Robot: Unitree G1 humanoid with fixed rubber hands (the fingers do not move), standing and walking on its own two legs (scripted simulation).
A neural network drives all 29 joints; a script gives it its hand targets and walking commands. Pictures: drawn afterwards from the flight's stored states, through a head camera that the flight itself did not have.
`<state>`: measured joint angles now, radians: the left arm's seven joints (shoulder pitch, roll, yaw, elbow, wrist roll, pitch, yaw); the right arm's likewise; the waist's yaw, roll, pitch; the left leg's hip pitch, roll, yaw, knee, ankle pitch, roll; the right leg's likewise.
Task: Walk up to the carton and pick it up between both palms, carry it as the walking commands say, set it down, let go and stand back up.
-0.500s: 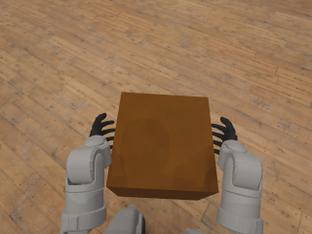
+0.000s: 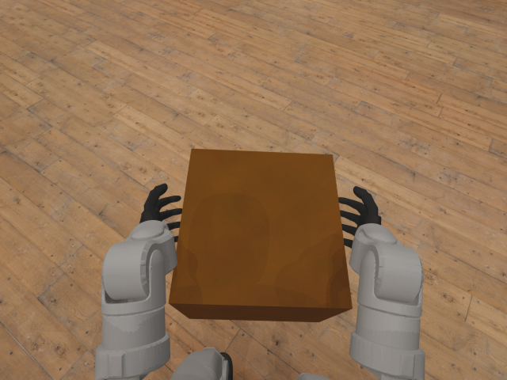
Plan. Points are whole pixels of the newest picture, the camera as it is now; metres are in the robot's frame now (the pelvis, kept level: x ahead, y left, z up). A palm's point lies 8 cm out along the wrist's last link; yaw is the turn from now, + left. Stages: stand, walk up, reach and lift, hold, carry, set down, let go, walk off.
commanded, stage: carry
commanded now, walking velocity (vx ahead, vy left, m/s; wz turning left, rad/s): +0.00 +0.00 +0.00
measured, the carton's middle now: (258, 239) +0.32 +0.02 -0.01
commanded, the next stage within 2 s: none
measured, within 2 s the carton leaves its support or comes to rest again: neither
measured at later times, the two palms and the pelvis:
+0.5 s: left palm (120, 322) +0.15 +0.17 +0.09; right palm (388, 331) +0.17 -0.14 +0.09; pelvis -0.11 +0.01 +0.01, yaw +1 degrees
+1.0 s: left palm (132, 342) +0.14 +0.15 +0.08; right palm (405, 367) +0.14 -0.15 +0.08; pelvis -0.14 +0.00 +0.00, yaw +1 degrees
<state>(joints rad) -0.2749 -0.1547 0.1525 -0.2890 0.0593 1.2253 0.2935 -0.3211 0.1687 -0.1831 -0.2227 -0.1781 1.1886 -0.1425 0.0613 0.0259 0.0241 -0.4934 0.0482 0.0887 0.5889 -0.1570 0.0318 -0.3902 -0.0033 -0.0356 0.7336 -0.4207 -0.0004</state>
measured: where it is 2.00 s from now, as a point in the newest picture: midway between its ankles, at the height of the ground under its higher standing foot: outside the picture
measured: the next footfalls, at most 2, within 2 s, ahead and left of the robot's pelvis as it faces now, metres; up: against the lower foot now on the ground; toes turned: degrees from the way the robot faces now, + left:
right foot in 0.02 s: +0.02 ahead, -0.12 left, +0.00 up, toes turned +4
left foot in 0.24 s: +0.00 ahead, +0.11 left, +0.00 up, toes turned -2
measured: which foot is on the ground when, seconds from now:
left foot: down 0.00-0.06, up 0.08-0.22, down 0.24-1.00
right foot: up 0.00-0.00, down 0.02-1.00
